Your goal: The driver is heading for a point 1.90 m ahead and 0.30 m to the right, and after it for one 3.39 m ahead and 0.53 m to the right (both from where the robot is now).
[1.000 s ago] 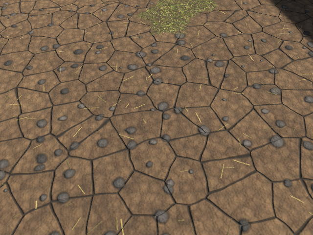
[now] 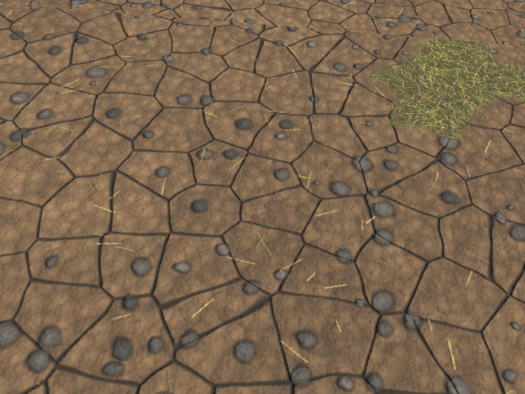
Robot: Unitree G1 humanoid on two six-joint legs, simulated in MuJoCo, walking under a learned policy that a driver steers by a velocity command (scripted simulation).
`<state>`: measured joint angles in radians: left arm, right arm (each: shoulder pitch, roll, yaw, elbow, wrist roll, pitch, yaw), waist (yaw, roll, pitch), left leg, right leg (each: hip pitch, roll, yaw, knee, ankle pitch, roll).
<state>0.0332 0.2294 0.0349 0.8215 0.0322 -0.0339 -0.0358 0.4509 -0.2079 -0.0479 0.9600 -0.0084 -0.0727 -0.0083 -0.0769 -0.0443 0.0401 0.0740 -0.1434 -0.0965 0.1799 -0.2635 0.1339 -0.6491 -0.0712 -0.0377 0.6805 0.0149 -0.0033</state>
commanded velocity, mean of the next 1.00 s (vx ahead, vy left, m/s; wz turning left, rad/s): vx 0.50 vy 0.00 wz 0.04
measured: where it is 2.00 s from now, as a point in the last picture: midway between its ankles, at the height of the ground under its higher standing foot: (235, 196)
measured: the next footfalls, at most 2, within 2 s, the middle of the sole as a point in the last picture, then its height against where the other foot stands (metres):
right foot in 0.12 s outside the picture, level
left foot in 0.66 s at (205, 368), level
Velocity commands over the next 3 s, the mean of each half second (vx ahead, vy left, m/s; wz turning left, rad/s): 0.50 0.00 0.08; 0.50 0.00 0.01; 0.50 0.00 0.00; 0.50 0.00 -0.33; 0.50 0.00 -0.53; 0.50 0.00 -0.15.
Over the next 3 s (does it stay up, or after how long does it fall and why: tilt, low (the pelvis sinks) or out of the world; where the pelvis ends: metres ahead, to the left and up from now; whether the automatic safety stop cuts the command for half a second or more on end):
stays up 1.58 -0.20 -0.01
